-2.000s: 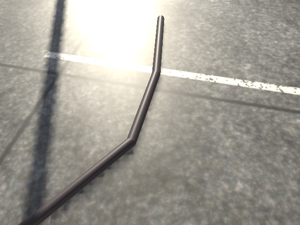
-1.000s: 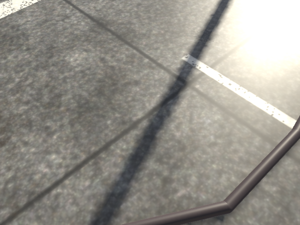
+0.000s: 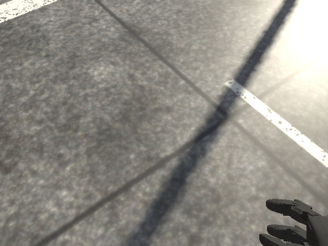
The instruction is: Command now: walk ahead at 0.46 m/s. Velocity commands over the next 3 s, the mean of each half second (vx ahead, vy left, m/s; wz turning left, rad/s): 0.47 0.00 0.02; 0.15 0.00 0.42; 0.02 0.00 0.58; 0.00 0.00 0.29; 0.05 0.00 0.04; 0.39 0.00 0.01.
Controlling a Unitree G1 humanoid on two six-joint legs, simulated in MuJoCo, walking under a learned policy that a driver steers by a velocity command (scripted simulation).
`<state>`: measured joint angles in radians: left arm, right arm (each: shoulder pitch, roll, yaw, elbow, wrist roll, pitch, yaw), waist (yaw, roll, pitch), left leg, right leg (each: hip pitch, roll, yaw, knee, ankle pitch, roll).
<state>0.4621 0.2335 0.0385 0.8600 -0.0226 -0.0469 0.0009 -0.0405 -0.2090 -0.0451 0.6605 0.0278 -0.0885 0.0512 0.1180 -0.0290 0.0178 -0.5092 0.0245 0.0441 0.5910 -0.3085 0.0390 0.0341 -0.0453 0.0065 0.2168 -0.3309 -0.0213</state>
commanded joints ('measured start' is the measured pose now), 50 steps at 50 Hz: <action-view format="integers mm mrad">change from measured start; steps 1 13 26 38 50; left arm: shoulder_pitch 135 -45 -303 -411 -660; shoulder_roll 202 97 153 85 79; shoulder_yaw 36 23 63 35 11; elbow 28 -60 9 -147 -181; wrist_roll -5 20 24 -14 11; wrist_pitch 20 5 -33 -30 -21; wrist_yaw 16 -22 2 22 -3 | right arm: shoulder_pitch -71 -24 99 212 330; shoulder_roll -89 -167 -154 -286 -223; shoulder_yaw -26 -58 -42 -82 -82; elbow -95 57 57 87 117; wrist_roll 7 -16 17 -59 -11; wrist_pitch -34 7 94 29 63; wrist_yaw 8 -39 -50 -41 -110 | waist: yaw -57 29 -133 -80 -169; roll -135 218 -116 324 134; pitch -174 -22 11 10 -64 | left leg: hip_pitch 257 151 -105 293 293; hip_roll -107 153 58 270 57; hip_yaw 70 -47 -101 -698 -421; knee -216 -425 426 -411 -252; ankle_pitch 213 101 -158 498 433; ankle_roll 30 151 -11 350 145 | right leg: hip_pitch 111 -350 -75 -570 -367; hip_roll -157 -85 -247 99 118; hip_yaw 134 -7 81 72 84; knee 268 633 37 1152 347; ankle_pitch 1211 115 333 -231 257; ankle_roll -101 66 -50 35 90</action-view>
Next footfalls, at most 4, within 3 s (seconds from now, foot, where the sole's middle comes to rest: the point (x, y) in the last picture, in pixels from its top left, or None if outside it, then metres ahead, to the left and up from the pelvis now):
0.30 right None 0.24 -0.14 -0.75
0.66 left None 0.37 0.09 -0.76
1.10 right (217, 223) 0.54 -0.09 -0.78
1.52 left None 0.38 0.13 -0.78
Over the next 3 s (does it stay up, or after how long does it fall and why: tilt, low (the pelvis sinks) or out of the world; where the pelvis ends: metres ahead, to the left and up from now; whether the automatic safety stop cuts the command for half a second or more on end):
stays up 0.57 0.15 -0.02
